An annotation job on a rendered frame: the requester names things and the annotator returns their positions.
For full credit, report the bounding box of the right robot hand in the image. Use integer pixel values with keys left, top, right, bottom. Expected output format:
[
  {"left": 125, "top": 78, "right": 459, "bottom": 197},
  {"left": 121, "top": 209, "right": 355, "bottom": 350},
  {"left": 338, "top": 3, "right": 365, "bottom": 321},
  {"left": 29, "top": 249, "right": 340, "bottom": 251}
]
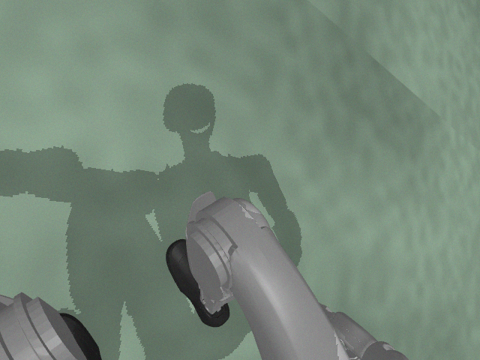
[{"left": 319, "top": 303, "right": 378, "bottom": 360}]

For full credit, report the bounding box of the right robot foot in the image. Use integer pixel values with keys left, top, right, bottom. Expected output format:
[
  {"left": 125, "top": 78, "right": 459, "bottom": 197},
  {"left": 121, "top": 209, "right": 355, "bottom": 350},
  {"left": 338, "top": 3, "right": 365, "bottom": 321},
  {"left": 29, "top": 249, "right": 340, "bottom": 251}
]
[{"left": 166, "top": 239, "right": 230, "bottom": 327}]

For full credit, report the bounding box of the right robot arm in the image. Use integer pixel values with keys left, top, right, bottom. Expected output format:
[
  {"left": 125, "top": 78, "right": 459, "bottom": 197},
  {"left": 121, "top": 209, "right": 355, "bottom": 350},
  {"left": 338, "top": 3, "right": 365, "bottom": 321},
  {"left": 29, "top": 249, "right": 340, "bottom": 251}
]
[{"left": 362, "top": 341, "right": 409, "bottom": 360}]

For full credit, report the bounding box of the left robot foot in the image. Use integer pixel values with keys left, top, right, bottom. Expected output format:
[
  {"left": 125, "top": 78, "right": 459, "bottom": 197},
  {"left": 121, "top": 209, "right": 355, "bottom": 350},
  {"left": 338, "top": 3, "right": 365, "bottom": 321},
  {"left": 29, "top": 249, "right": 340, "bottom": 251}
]
[{"left": 60, "top": 313, "right": 102, "bottom": 360}]

